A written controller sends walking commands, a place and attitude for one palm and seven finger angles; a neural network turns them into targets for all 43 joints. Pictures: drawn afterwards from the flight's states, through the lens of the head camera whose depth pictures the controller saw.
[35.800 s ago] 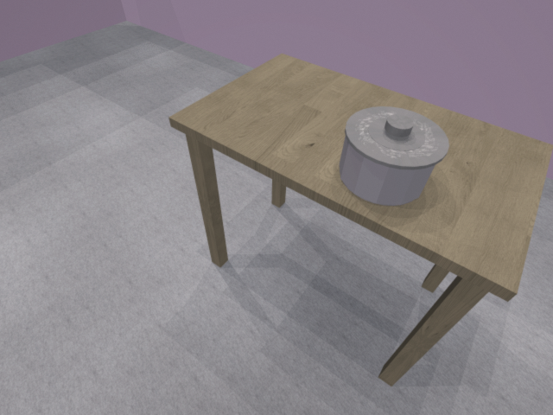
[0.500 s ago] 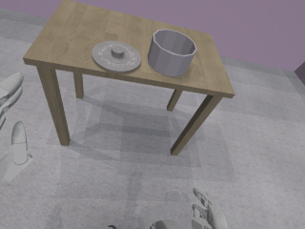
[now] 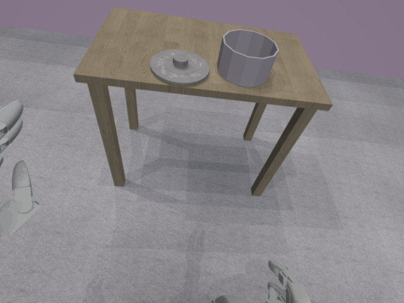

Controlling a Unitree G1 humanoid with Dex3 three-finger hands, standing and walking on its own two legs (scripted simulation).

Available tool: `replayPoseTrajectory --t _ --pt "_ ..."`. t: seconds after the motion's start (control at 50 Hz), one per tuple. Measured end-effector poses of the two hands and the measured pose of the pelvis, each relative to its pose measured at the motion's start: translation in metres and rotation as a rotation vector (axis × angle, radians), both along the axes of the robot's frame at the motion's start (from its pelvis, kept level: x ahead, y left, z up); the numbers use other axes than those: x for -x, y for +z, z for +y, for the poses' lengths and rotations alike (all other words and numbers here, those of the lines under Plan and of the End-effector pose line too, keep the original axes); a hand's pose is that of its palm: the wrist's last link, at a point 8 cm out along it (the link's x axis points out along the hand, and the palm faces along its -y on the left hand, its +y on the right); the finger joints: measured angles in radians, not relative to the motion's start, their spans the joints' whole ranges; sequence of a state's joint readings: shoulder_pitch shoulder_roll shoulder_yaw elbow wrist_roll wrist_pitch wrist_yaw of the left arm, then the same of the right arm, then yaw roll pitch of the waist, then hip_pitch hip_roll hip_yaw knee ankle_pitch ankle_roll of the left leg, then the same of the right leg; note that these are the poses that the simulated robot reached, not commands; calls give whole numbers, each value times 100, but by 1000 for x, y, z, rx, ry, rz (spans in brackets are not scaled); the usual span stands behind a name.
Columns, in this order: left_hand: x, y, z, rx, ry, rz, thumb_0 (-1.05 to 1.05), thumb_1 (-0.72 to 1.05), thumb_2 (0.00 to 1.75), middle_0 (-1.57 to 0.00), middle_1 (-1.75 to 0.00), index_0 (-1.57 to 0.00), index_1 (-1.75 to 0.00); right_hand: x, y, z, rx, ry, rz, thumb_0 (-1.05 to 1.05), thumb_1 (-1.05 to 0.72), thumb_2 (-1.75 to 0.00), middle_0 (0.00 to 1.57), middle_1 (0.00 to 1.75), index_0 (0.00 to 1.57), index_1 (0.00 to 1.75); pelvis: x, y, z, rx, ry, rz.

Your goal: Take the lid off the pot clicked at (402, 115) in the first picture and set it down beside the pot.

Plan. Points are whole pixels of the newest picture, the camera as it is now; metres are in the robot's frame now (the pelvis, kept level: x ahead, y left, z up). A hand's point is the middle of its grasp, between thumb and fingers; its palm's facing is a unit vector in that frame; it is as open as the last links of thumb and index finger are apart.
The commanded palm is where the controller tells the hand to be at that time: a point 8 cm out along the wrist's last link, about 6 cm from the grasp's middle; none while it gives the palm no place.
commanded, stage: stop stepping back and stand still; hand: left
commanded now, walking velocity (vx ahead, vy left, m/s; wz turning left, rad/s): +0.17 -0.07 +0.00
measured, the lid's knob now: (180, 60) +0.86 +0.08 +0.00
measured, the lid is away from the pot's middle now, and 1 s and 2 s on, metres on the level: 0.24 0.24 0.24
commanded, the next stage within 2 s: let the arm hang, fingers relaxed in 0.08 s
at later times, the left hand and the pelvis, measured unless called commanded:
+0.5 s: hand out of the picture +0.10 +0.17 -0.17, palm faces +0.19 -0.96 -0.19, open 6.8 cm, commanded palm none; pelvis +0.07 -0.02 -0.01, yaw +7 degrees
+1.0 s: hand (124, 278) +0.20 +0.16 -0.16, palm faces +0.11 -0.98 -0.19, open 7.4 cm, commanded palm none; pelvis +0.14 -0.02 +0.01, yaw +6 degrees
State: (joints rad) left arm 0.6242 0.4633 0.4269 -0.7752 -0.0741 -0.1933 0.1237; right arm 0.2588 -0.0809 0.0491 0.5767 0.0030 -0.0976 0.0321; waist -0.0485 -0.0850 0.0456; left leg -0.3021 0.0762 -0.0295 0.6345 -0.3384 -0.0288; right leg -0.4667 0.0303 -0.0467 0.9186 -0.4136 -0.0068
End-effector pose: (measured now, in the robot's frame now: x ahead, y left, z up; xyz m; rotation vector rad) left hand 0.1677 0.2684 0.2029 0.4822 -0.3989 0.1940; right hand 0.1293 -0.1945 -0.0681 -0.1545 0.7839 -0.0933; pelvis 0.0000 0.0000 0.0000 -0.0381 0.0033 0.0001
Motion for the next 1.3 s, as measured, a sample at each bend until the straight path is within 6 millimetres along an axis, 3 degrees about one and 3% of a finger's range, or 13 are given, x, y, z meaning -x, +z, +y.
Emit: replayPoseTrajectory --t 0.08,0.14,0.2,0.28,0.36,0.42,0.56,0.64,0.74,0.84,1.02,1.16,1.3 --pt "11 16 -7 -160 37 73 1 88 90 -22 -31 -21 -31 2 -16 -6 -21 16 67 1 -90 -90 21 31 20 30 -10 0 -6 6 15 31" --pt "8 6 0 -199 107 99 1 88 90 -22 -31 -21 -31 -9 -36 -21 -8 31 100 1 -90 -90 21 31 20 30 -14 -8 -6 3 47 36" --pt "-10 -65 27 -41 251 344 0 89 90 -21 -31 -21 -30 -22 -54 -34 -3 61 146 1 -90 -90 21 31 20 30 -21 -10 1 -16 118 50" --pt "-11 -204 37 258 384 773 0 90 90 -20 -30 -20 -30 -34 -69 -46 42 92 187 1 -91 -90 20 30 20 30 -36 -24 6 -36 146 47" --pt "23 -314 -13 436 356 1237 1 91 90 -19 -30 -19 -30 -35 -68 -57 83 57 228 1 -91 -90 20 30 20 30 -51 -27 -4 -65 116 35" --pt "57 -348 -58 548 326 1437 1 92 90 -20 -30 -19 -30 -31 -66 -66 103 35 305 1 -91 -90 20 30 20 30 -60 -22 -13 -50 116 35" --pt "100 -348 -40 540 460 1595 -4 99 90 -21 -30 -21 -30 -41 -55 -63 126 24 431 1 -91 -90 20 30 20 30 -79 -6 -10 -31 114 43" --pt "108 -349 -26 513 503 1701 -2 96 90 -21 -30 -20 -30 -45 -59 -49 106 5 420 1 -91 -90 20 30 20 30 -89 -6 -4 -28 99 32" --pt "76 -335 -25 498 500 1671 0 93 90 -20 -30 -20 -30 -30 -65 -34 56 9 497 1 -92 -90 20 30 20 30 -98 4 -7 -35 116 19" --pt "34 -331 -38 472 454 1571 0 91 90 -20 -30 -20 -30 -19 -78 -43 12 -26 572 1 -94 -90 20 30 20 30 -112 1 -15 -47 118 2" --pt "-23 -336 -64 503 360 1536 0 91 90 -20 -30 -20 -30 -14 -70 -43 5 -90 613 1 -92 -90 20 30 20 30 -137 6 -18 -32 102 16" --pt "-30 -343 -66 536 363 1529 0 91 90 -21 -30 -20 -30 -15 -69 -38 15 -115 617 1 -91 -90 20 30 20 30 -143 4 -17 -29 100 1" --pt "-10 -343 -54 528 408 1567 0 91 90 -20 -30 -20 -30 -14 -71 -30 1 -117 615 1 -91 -90 20 30 20 30 -143 3 -14 -27 97 -11"
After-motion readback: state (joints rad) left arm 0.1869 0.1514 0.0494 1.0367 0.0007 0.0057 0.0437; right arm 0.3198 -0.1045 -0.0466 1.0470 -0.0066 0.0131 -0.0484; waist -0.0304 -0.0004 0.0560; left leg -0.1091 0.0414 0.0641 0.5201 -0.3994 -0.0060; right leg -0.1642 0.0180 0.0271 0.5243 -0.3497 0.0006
